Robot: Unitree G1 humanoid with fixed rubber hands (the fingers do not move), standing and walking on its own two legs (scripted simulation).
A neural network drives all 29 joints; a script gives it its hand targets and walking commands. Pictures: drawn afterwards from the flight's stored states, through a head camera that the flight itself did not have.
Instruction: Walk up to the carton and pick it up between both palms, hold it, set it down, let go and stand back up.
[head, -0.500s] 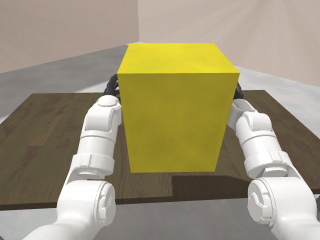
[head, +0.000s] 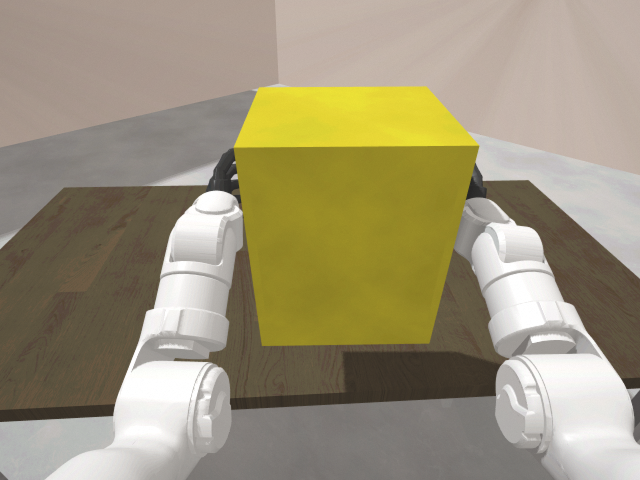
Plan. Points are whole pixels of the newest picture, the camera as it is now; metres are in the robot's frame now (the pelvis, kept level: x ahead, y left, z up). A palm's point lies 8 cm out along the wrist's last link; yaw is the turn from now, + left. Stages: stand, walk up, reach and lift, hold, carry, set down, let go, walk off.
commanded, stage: hold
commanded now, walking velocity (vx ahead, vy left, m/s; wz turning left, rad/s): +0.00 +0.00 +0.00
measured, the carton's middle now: (344, 215) +0.39 +0.02 +0.22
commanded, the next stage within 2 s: none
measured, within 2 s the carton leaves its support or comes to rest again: neither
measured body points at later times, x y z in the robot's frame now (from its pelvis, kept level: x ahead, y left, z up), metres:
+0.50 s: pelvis +0.00 +0.00 +0.00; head -0.08 +0.02 +0.44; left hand +0.39 +0.17 +0.24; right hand +0.40 -0.13 +0.23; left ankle +0.08 +0.10 -0.74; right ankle +0.03 -0.15 -0.74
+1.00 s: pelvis +0.00 +0.00 +0.00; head -0.07 +0.02 +0.44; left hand +0.39 +0.17 +0.24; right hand +0.40 -0.13 +0.23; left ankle +0.08 +0.10 -0.74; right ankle +0.03 -0.15 -0.74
